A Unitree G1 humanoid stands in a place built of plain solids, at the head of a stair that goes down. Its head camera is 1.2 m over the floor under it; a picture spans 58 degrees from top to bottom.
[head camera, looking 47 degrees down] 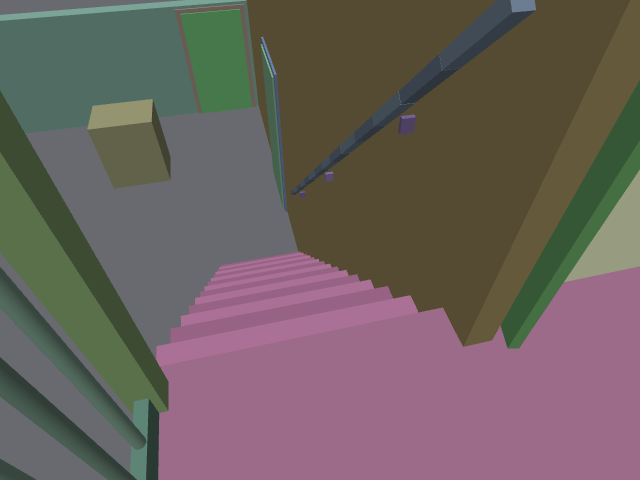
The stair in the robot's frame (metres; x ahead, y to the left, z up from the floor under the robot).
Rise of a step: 0.20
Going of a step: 0.20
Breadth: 0.97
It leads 13 degrees to the left of straight ahead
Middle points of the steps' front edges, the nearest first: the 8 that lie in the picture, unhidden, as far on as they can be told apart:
0.70 0.07 0.00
0.89 0.12 -0.20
1.09 0.16 -0.40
1.28 0.21 -0.60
1.48 0.25 -0.80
1.67 0.30 -1.00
1.87 0.35 -1.20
2.06 0.39 -1.40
